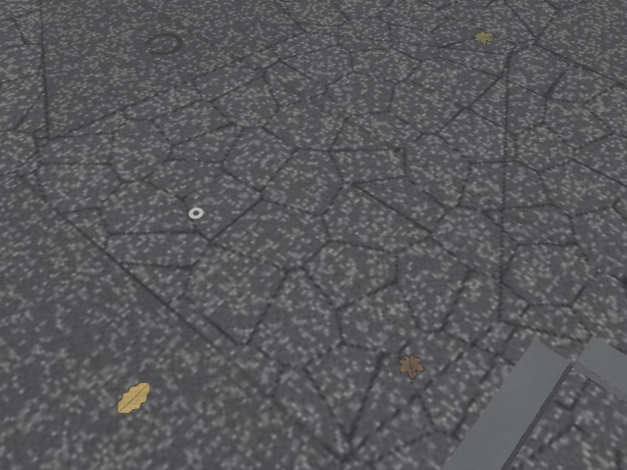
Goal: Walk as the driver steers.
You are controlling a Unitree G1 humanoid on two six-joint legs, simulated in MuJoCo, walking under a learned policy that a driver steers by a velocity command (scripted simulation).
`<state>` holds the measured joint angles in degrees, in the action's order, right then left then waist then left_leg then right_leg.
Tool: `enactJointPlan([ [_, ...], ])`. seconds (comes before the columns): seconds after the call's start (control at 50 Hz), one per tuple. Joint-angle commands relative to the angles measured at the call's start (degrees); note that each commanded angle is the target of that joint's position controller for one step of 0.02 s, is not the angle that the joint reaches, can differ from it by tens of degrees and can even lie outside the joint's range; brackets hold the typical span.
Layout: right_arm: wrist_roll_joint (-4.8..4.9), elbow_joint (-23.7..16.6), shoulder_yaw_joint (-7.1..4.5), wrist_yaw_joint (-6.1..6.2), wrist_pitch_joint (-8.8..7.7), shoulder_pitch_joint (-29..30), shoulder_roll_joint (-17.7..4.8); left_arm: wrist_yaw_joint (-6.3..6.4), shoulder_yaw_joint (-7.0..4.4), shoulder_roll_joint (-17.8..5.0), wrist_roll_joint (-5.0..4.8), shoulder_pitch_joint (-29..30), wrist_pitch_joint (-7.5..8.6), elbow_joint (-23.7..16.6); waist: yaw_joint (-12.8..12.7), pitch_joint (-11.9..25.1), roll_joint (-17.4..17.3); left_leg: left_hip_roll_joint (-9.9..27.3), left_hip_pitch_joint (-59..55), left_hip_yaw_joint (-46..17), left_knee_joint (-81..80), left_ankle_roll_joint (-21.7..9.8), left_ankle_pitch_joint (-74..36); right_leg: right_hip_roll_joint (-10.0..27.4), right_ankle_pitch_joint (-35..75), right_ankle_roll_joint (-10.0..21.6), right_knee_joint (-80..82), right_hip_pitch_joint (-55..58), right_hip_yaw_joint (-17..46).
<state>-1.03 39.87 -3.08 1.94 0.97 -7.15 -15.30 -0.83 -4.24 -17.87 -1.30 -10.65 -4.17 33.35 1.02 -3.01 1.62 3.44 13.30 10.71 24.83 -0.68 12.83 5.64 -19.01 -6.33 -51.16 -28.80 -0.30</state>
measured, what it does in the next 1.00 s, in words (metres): steps on the spot, turning left: right foot, then left foot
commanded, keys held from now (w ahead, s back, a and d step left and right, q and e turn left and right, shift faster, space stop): shift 0.20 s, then q+shift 0.60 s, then shift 0.20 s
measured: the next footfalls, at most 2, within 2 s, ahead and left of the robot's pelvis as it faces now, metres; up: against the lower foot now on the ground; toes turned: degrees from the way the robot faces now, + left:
right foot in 0.08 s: +0.05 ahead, -0.15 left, +0.00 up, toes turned -7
left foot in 0.60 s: +0.03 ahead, +0.09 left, +0.00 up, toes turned +11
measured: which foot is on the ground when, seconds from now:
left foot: down 0.00-0.10, up 0.12-0.58, down 0.60-1.00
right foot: up 0.00-0.06, down 0.08-0.60, up 0.62-1.00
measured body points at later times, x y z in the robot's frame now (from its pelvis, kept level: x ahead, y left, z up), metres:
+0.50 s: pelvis +0.02 -0.04 -0.01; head +0.04 -0.02 +0.44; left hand +0.20 +0.21 -0.10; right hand +0.12 -0.32 -0.11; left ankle +0.00 +0.08 -0.71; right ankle +0.01 -0.14 -0.74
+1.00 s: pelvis +0.03 +0.02 +0.00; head +0.05 +0.06 +0.45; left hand +0.08 +0.35 -0.11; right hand +0.30 -0.18 -0.06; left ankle -0.01 +0.08 -0.74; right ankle +0.14 -0.13 -0.68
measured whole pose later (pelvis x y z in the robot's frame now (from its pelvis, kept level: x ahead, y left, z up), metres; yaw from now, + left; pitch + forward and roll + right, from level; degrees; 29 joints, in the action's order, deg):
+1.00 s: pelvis +0.03 +0.02 +0.00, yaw +24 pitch +2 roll -3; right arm -0.1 33.6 -3.2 2.5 2.4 -9.5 -17.6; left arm 1.4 -5.0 -17.9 -0.1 -4.5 -0.6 41.8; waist 0.1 -2.0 1.7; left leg -6.1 13.9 -11.9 27.5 -4.4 14.5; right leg -1.2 -17.0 -6.1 -49.9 -29.8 5.0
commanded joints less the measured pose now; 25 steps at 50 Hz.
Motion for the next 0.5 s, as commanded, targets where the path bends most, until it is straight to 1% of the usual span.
enactJointPlan([
  [0.02,1.48,-2.76,-3.97,-0.79,-1.18,-0.20,-11.99,-0.58,-1.07,-4.13,0.17,1.45,0.05,-5.23,0.64,7.73,-10.48,15.34,-8.79,-8.98,-3.45,-11.25,-24.96,-2.23,-1.89,2.71,8.42,3.00,-3.25],
  [0.04,2.26,-2.41,-4.05,-1.04,-1.40,-0.17,-12.04,-0.74,-1.21,-4.04,0.23,0.82,-0.21,-5.07,-0.23,8.11,-10.47,15.48,-8.97,-8.73,-1.47,-10.23,-25.15,-3.06,-0.75,4.10,13.31,5.67,-3.46],
  [0.06,3.18,-2.02,-4.00,-1.16,-1.54,0.38,-11.69,-0.79,-1.48,-4.02,0.28,-1.35,-0.30,-4.17,-1.99,8.51,-10.09,14.57,-7.51,-7.19,1.94,-8.23,-23.90,-4.37,4.27,5.98,21.04,10.74,-4.05],
  [0.08,3.40,-0.60,-3.46,-1.38,-1.83,-2.21,-9.69,-0.35,-2.23,-5.82,0.55,-4.21,-0.26,-2.86,-2.88,9.42,-7.07,12.31,-2.84,-4.39,7.11,-4.57,-19.66,-5.52,12.95,8.07,28.02,19.25,-2.77],
  [0.1,1.32,-0.92,-2.47,-1.68,-2.05,-3.79,-6.78,0.63,-3.72,-11.19,0.55,-7.00,0.05,-2.63,-2.62,11.52,4.43,7.41,10.35,0.06,19.84,0.76,-2.73,3.37,35.02,11.60,28.73,32.41,9.67],
  [0.12,-0.95,-4.32,-1.34,-1.56,-2.23,-1.82,-5.04,1.00,-4.32,-16.63,2.22,-5.26,0.74,-4.00,-2.49,13.28,19.29,0.08,26.45,-1.34,33.32,5.17,25.72,18.99,47.61,24.29,27.49,35.49,27.76],
  [0.14,-0.19,-3.62,-2.76,-1.02,-1.77,2.89,-9.20,0.63,-3.12,-11.57,3.17,-6.17,1.92,-4.06,-7.28,15.92,8.94,0.47,26.33,-9.92,42.92,5.42,25.91,17.98,45.62,26.87,28.37,32.25,24.17],
  [0.16,1.43,-3.55,-2.83,-0.72,-1.25,3.13,-8.97,0.58,-2.18,-10.10,3.26,-4.00,2.82,-2.97,-5.37,13.24,7.44,0.85,26.01,-11.42,44.35,4.46,21.87,14.30,40.84,24.00,28.69,28.42,18.19],
  [0.18,1.60,-2.11,-2.72,-0.06,-0.76,1.35,-7.88,0.83,-2.02,-9.02,2.37,-0.14,3.25,-2.89,-3.25,11.36,5.25,1.30,25.80,-12.22,42.39,4.23,17.38,10.46,34.48,20.69,29.03,26.19,14.68],
  [0.2,0.89,-1.54,-2.90,0.47,-0.29,0.26,-8.58,1.03,-1.42,-7.54,1.33,2.91,3.25,-3.06,-1.99,9.84,5.59,1.18,25.36,-12.28,41.32,4.72,13.47,9.12,33.43,19.15,29.33,24.15,13.11],
  [0.22,0.60,-0.07,-2.91,0.47,0.03,-2.53,-8.42,1.29,-0.42,-5.58,1.48,4.95,3.36,-2.85,-0.24,10.46,6.07,0.62,21.13,-11.51,42.19,5.24,10.17,7.97,35.49,18.83,29.73,21.13,9.91],
  [0.24,0.73,1.35,-2.61,0.28,0.19,-5.39,-7.52,1.36,0.68,-2.77,2.10,6.25,3.67,-2.35,1.02,11.41,5.94,0.62,17.14,-11.52,40.62,5.66,7.47,6.99,35.19,18.53,30.19,19.36,7.24],
  [0.26,1.12,2.53,-2.08,-0.01,0.31,-7.44,-6.10,1.34,1.52,-0.32,2.61,6.88,4.09,-1.38,1.62,11.64,5.78,1.10,13.83,-11.77,36.00,5.94,5.71,6.03,33.12,17.89,30.63,18.43,4.56],
  [0.28,1.50,2.82,-1.48,-0.30,0.37,-7.38,-4.89,1.33,1.73,0.36,3.04,7.16,4.43,-0.53,1.21,10.52,5.98,1.42,11.31,-11.96,30.31,5.95,4.46,5.35,30.02,17.17,31.00,17.50,2.67],
  [0.3,1.65,2.08,-1.04,-0.50,0.40,-5.25,-4.60,1.46,1.42,-0.68,3.36,6.82,4.57,0.24,-0.10,8.93,6.54,1.33,9.91,-11.94,26.23,5.78,4.35,5.81,27.02,17.20,31.56,16.82,2.37],
  [0.32,1.69,0.78,-1.08,-0.65,0.46,-3.02,-5.70,1.74,0.61,-3.29,3.44,5.96,4.39,1.04,-1.37,7.36,7.26,0.99,10.35,-11.33,24.64,5.54,5.56,7.31,24.78,18.10,32.11,17.07,3.51],
  [0.34,1.83,-0.30,-1.40,-0.77,0.55,-2.02,-7.36,2.04,-0.29,-5.97,3.28,4.94,3.95,1.78,-2.23,6.27,7.62,0.74,11.62,-10.65,24.66,5.29,7.63,9.14,22.93,19.28,32.57,17.90,5.15],
  [0.36,2.08,-1.08,-1.72,-0.88,0.67,-1.77,-8.60,2.28,-0.96,-7.63,2.99,4.17,3.48,2.31,-2.80,5.38,7.46,0.79,13.32,-10.30,25.33,4.99,9.58,11.01,21.51,20.32,32.98,18.93,6.82],
  [0.38,2.26,-1.57,-1.88,-0.98,0.84,-1.82,-8.96,2.47,-1.17,-7.79,2.68,3.84,3.15,2.71,-3.05,4.59,6.79,1.25,14.83,-10.43,25.83,4.70,10.97,12.56,20.57,20.94,33.26,19.87,8.03],
  [0.42,2.30,-2.23,-1.88,-1.17,1.28,-2.10,-8.02,2.66,-1.26,-7.03,2.23,4.11,2.91,3.25,-3.02,3.51,5.83,2.02,16.76,-10.37,26.45,4.25,12.77,14.48,21.66,21.27,33.29,21.44,8.66],
  [0.46,2.26,-2.75,-1.84,-1.50,1.62,-2.77,-6.81,2.73,-1.55,-6.85,2.11,5.19,2.91,3.51,-2.46,3.92,5.17,2.24,16.00,-9.63,25.58,3.72,13.76,14.96,26.02,20.81,32.37,22.47,6.96],
  [0.5,2.43,-3.30,-1.96,-2.04,1.80,-3.49,-6.23,2.79,-2.00,-7.16,1.87,6.30,2.86,3.66,-1.86,5.29,5.03,1.78,13.68,-8.23,22.59,2.86,13.30,14.87,30.03,19.60,30.79,23.66,4.43],
])
Keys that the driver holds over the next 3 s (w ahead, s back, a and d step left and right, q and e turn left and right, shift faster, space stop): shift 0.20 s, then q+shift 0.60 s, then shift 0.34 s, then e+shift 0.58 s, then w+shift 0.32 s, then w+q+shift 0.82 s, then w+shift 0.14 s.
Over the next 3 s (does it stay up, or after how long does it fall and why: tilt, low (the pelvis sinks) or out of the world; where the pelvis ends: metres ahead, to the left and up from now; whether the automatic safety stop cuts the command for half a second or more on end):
stays up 0.84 -0.05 -0.03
